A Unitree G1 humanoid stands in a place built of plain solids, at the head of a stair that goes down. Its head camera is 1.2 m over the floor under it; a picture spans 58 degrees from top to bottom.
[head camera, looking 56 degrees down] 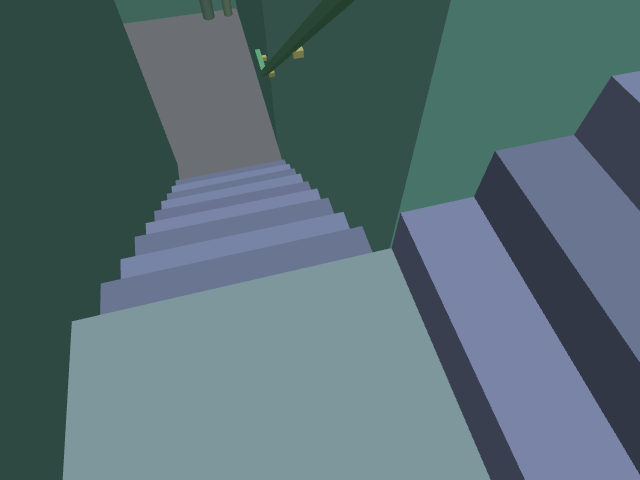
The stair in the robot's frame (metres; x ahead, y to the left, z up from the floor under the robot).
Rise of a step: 0.19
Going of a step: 0.24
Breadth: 1.00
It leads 15 degrees to the left of straight ahead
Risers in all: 10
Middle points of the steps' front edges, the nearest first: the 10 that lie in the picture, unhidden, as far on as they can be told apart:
0.65 0.25 0.00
0.88 0.32 -0.20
1.10 0.37 -0.39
1.34 0.44 -0.58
1.57 0.50 -0.77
1.80 0.56 -0.96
2.04 0.62 -1.15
2.27 0.69 -1.34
2.50 0.75 -1.52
2.73 0.81 -1.71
